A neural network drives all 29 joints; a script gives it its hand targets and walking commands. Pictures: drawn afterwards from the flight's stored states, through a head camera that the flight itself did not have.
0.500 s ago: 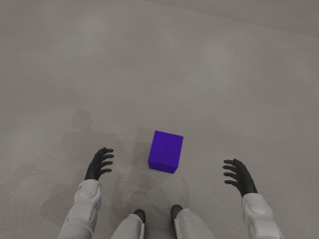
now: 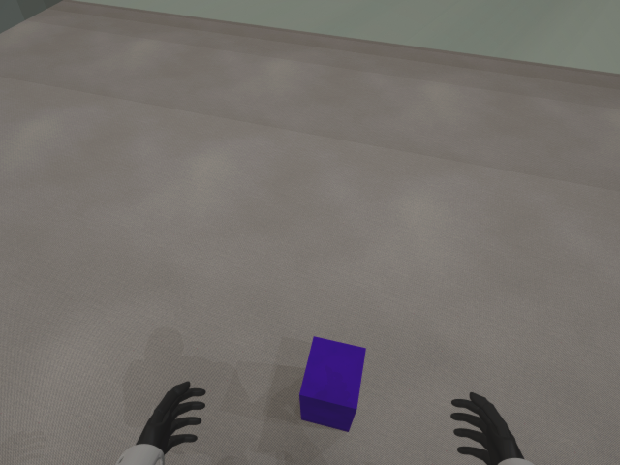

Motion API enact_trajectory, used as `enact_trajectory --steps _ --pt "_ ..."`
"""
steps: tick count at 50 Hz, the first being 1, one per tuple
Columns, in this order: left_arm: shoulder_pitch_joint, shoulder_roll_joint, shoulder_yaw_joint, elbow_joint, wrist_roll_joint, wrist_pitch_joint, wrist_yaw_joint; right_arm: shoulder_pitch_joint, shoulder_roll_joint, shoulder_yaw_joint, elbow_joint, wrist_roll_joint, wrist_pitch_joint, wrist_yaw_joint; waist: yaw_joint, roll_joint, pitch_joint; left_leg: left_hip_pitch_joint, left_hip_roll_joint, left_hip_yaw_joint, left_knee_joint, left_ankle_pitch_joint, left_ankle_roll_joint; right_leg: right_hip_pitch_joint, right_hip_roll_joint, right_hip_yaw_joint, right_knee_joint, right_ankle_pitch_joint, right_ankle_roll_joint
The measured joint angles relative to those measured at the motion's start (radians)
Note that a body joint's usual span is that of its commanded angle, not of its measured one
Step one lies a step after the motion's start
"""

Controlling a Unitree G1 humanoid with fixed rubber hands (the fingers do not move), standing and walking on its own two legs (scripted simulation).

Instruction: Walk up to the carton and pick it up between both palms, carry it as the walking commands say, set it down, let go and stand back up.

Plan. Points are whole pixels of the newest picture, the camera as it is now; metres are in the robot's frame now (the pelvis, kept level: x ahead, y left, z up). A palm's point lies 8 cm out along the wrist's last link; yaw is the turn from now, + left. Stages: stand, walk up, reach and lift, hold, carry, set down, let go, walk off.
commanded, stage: let go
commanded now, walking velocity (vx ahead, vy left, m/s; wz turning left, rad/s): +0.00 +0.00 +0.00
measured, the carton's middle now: (331, 386) +0.40 -0.05 -0.65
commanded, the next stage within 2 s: stand in 0.20 s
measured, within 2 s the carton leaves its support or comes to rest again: neither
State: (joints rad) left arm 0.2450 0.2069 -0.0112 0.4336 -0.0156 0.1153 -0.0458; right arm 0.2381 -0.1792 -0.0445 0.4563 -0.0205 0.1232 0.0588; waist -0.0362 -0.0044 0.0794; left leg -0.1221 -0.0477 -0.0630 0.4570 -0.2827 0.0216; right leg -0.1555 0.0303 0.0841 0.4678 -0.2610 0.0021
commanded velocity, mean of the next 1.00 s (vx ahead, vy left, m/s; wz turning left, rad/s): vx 0.00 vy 0.00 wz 0.00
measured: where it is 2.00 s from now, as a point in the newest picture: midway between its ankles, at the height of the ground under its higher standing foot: outside the picture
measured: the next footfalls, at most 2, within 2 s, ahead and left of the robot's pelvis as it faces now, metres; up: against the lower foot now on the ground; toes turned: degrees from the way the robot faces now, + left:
none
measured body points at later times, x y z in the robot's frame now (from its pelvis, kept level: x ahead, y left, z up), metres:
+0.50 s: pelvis +0.03 -0.01 -0.01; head +0.02 -0.02 +0.44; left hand +0.14 +0.29 -0.10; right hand +0.14 -0.30 -0.11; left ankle -0.02 +0.11 -0.74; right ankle +0.00 -0.12 -0.74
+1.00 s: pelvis +0.02 -0.01 +0.00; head +0.00 -0.01 +0.45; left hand +0.12 +0.28 -0.11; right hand +0.12 -0.30 -0.12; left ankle -0.02 +0.11 -0.74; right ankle +0.00 -0.12 -0.74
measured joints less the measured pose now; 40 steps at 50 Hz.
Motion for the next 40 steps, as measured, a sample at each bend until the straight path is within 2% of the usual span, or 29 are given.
enact_trajectory --steps 4,10,14,19,27,40 --pt "-0.001 -0.001 -0.002 0.001 0.003 0.003 0.006 0.003 0.000 -0.004 -0.017 0.005 0.039 -0.014 0.009 0.000 -0.009 0.009 0.002 0.003 0.000 -0.007 -0.001 0.006 0.001 -0.001 0.004 -0.008 -0.002" --pt "-0.020 0.014 -0.020 0.034 -0.020 -0.021 0.035 -0.016 -0.011 0.017 -0.035 0.002 0.103 -0.062 0.023 -0.004 -0.029 -0.003 0.009 0.013 0.037 -0.035 -0.007 -0.013 0.010 0.004 0.049 -0.036 -0.009" --pt "-0.031 0.031 -0.010 0.156 0.046 -0.064 0.049 -0.024 -0.058 0.025 0.080 -0.006 -0.005 -0.072 0.021 0.015 -0.096 -0.061 0.016 0.007 0.088 -0.064 -0.008 -0.059 0.017 -0.007 0.077 -0.054 -0.011" --pt "-0.020 0.074 0.034 0.264 0.053 -0.088 0.046 -0.006 -0.117 0.002 0.194 -0.015 -0.078 -0.070 0.032 0.028 -0.125 -0.074 0.018 0.007 0.096 -0.077 -0.008 -0.071 0.017 -0.012 0.085 -0.066 -0.013" --pt "0.000 0.114 0.065 0.344 0.046 -0.105 0.052 0.012 -0.158 -0.003 0.294 -0.014 -0.117 -0.073 0.036 0.035 -0.122 -0.059 0.017 0.007 0.065 -0.068 -0.010 -0.059 0.013 -0.014 0.061 -0.063 -0.014" --pt "-0.027 0.092 0.046 0.417 0.043 -0.113 0.056 -0.022 -0.147 0.034 0.385 -0.009 -0.139 -0.081 0.036 0.029 -0.120 -0.022 0.018 0.006 0.014 -0.041 -0.009 -0.022 0.009 -0.016 0.011 -0.037 -0.013"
